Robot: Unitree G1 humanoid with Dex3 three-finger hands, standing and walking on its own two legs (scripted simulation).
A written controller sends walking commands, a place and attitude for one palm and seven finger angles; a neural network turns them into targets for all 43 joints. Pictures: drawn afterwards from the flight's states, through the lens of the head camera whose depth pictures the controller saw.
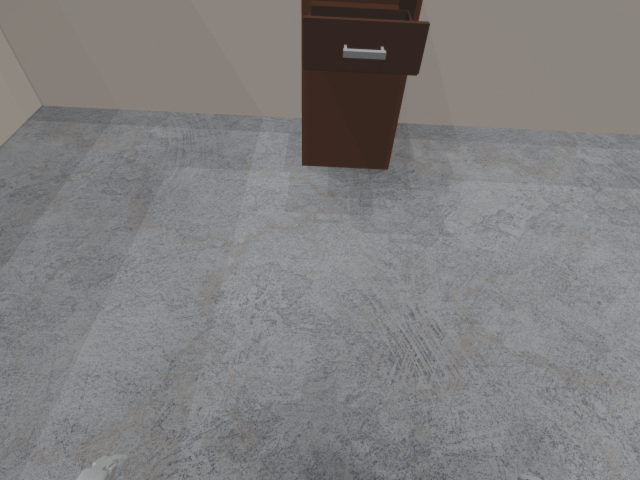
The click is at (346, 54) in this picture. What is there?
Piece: drawer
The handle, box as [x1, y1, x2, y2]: [343, 45, 385, 59]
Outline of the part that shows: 343,48 343,57 380,59 385,58 385,50 381,46 379,50 350,49 347,48 346,45 344,45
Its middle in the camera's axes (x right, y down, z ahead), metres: +0.14 -0.61 +1.25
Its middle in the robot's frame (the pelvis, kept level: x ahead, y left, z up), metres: +1.35 -0.07 -0.04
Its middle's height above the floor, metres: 0.72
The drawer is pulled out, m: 0.30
